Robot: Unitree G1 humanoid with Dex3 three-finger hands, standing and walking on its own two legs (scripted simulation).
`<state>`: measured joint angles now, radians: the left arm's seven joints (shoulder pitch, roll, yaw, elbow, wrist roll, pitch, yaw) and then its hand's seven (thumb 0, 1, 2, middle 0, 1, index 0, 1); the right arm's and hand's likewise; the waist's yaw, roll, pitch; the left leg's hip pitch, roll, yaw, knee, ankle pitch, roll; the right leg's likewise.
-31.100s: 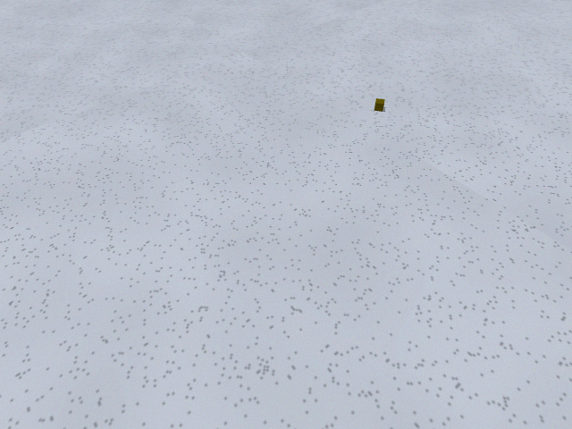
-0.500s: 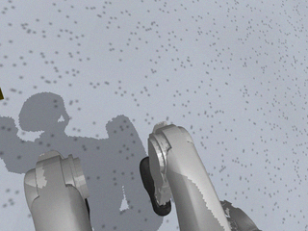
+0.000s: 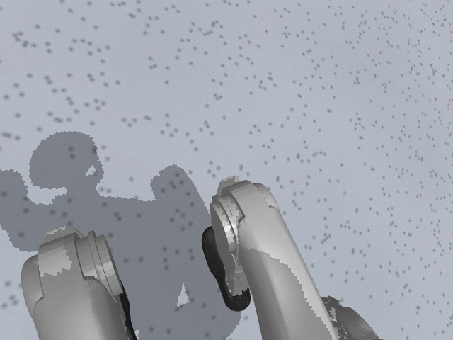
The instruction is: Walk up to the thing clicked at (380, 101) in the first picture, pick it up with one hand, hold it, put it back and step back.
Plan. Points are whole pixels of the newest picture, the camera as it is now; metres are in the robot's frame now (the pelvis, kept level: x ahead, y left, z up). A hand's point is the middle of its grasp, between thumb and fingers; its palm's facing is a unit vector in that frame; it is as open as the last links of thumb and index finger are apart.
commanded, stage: close in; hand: left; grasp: from above
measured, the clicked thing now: out of the picture +0.51 +0.34 -0.30
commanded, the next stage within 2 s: rest palm in 0.22 s
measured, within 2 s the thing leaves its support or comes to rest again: neither
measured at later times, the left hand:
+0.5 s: hand out of the picture +0.49 +0.33 -0.21, palm faces -0.49 -0.13 -0.86, open 12.9 cm
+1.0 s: hand out of the picture +0.50 +0.33 -0.25, palm faces -0.45 -0.13 -0.88, open 13.2 cm
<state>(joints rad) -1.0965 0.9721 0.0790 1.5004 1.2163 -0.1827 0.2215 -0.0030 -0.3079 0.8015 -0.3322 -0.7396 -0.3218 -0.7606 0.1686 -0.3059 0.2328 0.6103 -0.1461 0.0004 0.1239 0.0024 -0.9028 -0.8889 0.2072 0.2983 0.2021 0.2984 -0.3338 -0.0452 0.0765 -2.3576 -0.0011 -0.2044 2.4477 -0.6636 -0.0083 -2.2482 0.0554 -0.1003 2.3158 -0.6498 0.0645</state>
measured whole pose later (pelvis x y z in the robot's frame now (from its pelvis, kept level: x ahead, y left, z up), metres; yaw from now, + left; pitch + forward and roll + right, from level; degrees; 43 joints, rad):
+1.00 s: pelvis +0.01 +0.01 -0.01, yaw -3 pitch +30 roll -15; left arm -1.17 1.09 0.09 1.68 1.29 -0.20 0.47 0.00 -0.34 0.83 -0.28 -0.74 -0.27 -0.77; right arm 0.13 -0.33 0.32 0.60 -0.20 -0.13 0.15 0.00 -0.90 -0.89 0.20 0.30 0.20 0.30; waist -0.41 -0.13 0.16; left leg -2.37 0.01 -0.26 2.53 -0.71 0.00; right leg -2.25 0.07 -0.14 2.35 -0.66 0.07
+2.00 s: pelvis +0.00 +0.01 -0.01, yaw -5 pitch +28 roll -16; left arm -1.18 1.16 0.07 1.70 1.26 -0.22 0.49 0.00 -0.26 0.75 -0.30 -0.77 -0.30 -0.78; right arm 0.10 -0.35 0.37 0.58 -0.22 -0.16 0.16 0.00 -0.91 -0.90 0.20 0.30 0.20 0.30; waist -0.41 -0.17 0.21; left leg -2.36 0.02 -0.28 2.53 -0.71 0.00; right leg -2.22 0.08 -0.16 2.33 -0.65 0.08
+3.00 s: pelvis +0.00 +0.01 -0.01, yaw -5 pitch +28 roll -16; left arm -1.17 1.18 0.09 1.69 1.26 -0.23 0.49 0.00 -0.12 0.65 -0.37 -0.72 -0.39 -0.71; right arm 0.09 -0.36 0.39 0.58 -0.23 -0.15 0.16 0.00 -0.90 -0.90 0.20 0.30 0.20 0.30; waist -0.41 -0.18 0.23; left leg -2.35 0.02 -0.29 2.53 -0.71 0.00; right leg -2.22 0.08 -0.17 2.32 -0.65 0.07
